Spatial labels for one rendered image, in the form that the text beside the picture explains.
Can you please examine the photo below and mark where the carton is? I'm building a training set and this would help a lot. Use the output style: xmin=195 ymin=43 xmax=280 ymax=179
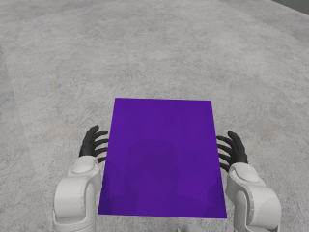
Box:
xmin=98 ymin=98 xmax=227 ymax=218

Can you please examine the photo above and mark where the left robot forearm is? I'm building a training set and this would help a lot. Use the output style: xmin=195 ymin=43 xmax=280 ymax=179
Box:
xmin=52 ymin=155 xmax=102 ymax=232

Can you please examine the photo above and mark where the robot right hand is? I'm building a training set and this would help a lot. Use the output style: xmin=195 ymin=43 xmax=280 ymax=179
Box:
xmin=216 ymin=130 xmax=248 ymax=173

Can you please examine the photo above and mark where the robot left hand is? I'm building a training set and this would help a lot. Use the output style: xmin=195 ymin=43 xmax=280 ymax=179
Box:
xmin=78 ymin=125 xmax=109 ymax=163

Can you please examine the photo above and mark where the right robot forearm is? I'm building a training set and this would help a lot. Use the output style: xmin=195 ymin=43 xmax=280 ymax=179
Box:
xmin=225 ymin=162 xmax=282 ymax=232

